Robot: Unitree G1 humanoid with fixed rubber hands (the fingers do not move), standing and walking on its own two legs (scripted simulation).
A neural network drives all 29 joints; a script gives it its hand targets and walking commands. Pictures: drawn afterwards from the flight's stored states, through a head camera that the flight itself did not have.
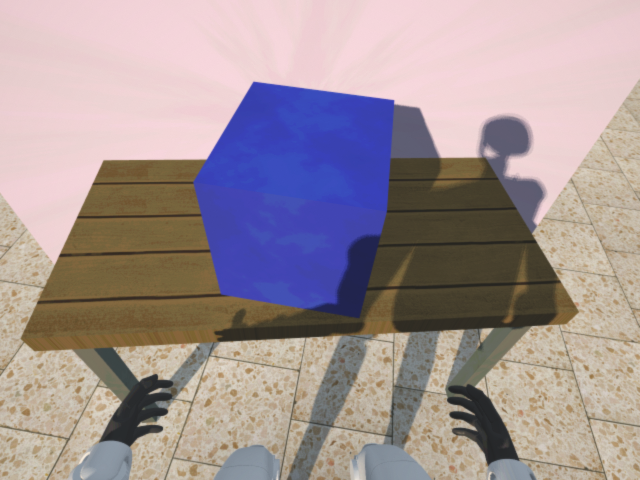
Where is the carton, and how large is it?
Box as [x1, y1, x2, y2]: [193, 82, 393, 317]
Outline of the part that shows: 253,82 193,182 221,294 359,317 386,212 393,100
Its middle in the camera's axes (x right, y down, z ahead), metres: -0.02 -0.08 +0.72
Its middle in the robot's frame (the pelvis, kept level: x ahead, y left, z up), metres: +0.58 +0.01 -0.01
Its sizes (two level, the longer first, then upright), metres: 0.299 0.265 0.275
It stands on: a table, 0.58 m high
